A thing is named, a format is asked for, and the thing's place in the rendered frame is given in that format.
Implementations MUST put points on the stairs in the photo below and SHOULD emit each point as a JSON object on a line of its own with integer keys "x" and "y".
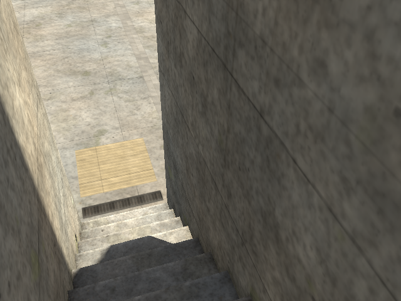
{"x": 146, "y": 255}

